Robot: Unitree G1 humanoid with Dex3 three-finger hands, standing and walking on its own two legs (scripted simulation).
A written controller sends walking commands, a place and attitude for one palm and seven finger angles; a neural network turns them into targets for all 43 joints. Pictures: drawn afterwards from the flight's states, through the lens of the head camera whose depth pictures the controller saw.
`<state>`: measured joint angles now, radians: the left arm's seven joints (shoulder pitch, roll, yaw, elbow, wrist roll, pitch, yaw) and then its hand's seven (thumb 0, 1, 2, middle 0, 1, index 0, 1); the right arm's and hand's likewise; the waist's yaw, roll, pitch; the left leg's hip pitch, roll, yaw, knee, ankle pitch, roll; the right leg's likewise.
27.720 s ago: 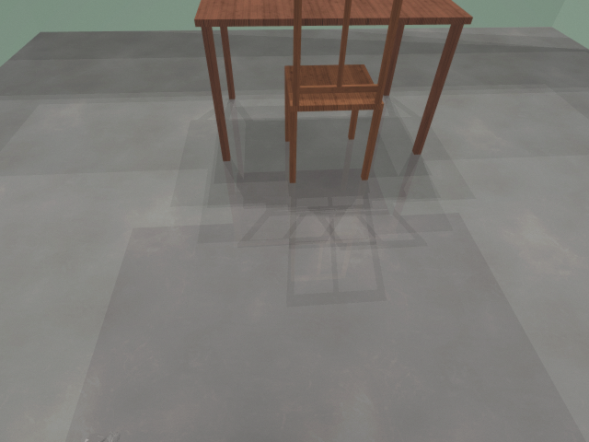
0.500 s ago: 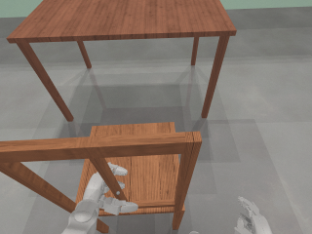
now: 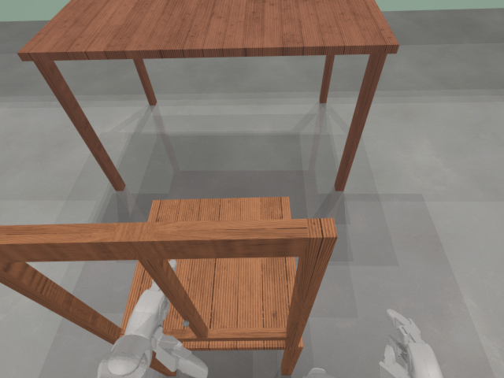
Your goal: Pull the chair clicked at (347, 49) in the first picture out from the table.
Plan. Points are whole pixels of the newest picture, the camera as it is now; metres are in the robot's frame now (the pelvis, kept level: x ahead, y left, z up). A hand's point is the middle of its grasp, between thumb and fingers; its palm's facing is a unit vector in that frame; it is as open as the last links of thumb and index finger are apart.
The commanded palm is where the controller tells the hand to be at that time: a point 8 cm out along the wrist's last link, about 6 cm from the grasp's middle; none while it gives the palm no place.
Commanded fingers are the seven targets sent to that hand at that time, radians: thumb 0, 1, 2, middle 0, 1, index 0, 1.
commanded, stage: draw the fingers out of the gap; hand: left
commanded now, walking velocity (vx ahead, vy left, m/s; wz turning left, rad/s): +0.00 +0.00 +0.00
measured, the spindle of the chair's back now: (183, 304) +0.24 +0.12 -0.02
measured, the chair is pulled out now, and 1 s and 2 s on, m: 0.59 0.59 0.58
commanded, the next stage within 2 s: draw the hand back to the body in 0.74 s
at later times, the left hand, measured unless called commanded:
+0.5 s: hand out of the picture +0.14 +0.12 -0.03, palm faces -0.09 -0.98 -0.16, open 17.5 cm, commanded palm +0.11 +0.17 -0.01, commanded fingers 0.00 -0.55 0.20 0.00 0.00 0.00 0.00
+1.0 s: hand out of the picture +0.11 +0.13 +0.00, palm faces +0.06 -1.00 -0.04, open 17.5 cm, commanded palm +0.07 +0.19 +0.02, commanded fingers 0.00 -0.55 0.20 0.00 0.00 0.00 0.00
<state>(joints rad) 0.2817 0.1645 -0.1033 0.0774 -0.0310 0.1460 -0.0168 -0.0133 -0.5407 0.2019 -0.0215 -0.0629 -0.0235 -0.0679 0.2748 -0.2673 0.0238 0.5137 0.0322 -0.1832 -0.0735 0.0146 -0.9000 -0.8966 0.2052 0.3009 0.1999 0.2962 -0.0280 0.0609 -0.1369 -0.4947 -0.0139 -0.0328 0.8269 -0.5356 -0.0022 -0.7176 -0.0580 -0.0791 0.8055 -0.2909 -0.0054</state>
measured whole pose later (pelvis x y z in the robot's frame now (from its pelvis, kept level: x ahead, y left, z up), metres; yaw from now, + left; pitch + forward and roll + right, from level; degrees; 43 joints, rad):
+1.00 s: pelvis -0.01 +0.01 -0.03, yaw +0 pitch +14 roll -2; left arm 0.90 0.15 -0.13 -0.42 -0.07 -0.04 0.00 -0.01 -0.54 0.20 -0.01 0.00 -0.01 -0.01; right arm 0.30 -0.20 -0.01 0.40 0.05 -0.21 -0.09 0.02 -0.90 -0.90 0.20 0.30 0.20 0.30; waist 0.01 0.03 -0.20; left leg -0.68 -0.01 -0.04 1.08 -0.65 0.01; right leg -0.88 -0.06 -0.09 1.00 -0.36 0.00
